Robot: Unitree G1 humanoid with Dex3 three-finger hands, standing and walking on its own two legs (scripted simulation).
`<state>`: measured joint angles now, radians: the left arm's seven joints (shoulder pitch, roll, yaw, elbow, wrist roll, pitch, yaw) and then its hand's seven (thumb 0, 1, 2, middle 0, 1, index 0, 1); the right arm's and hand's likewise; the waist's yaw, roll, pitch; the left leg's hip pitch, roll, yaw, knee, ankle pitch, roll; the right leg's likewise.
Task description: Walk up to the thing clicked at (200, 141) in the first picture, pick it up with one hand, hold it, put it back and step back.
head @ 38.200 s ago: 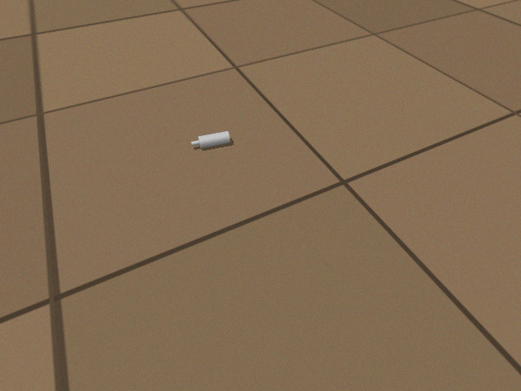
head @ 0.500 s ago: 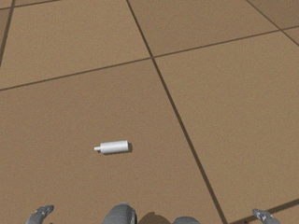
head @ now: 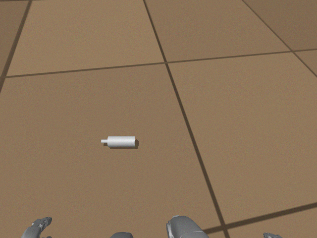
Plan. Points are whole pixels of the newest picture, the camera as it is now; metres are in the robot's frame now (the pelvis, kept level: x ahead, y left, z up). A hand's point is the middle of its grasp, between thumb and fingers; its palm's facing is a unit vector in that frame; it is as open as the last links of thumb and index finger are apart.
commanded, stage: step back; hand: left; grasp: from above
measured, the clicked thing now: (118, 141) +0.74 +0.25 -0.73
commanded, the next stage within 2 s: stand in 2.00 s
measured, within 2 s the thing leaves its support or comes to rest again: neither
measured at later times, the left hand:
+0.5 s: hand out of the picture -0.06 +0.23 -0.13, palm faces +0.01 -0.89 -0.46, open 7.3 cm
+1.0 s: hand out of the picture -0.30 +0.22 -0.14, palm faces -0.02 -0.90 -0.44, open 7.3 cm
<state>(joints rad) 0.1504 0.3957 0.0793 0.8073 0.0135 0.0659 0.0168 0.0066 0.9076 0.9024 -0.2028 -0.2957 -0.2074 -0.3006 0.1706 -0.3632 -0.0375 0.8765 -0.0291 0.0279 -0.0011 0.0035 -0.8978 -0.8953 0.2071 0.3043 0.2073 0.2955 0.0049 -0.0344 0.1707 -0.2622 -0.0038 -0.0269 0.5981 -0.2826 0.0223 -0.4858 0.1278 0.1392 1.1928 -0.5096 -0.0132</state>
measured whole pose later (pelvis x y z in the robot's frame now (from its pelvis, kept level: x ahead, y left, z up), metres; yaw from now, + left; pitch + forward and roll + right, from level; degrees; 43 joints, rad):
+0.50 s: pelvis -0.17 -0.04 -0.01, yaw +1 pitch -2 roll +2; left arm 0.16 0.36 0.06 0.78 0.04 0.03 0.03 0.01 0.90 0.90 -0.21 -0.30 -0.21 -0.30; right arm 0.20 -0.42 -0.06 0.87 -0.01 0.07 -0.02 0.00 -0.90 -0.90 0.20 0.30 0.20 0.29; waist 0.02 0.03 0.17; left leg -0.36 -0.09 -0.10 0.99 -0.52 -0.03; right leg -0.35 -0.03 -0.01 0.66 -0.27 -0.02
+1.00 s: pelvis -0.35 -0.06 -0.01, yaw -2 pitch -3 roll +0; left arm 0.25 0.35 0.05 0.95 0.04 0.00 0.01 0.01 0.91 0.90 -0.20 -0.30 -0.21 -0.30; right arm 0.13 -0.40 -0.06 0.88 -0.02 0.07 0.00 0.00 -0.90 -0.90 0.20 0.30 0.21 0.30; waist 0.05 0.06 0.12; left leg -0.47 -0.04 -0.13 0.92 -0.42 0.00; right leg -0.23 0.04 0.04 0.65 -0.37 -0.03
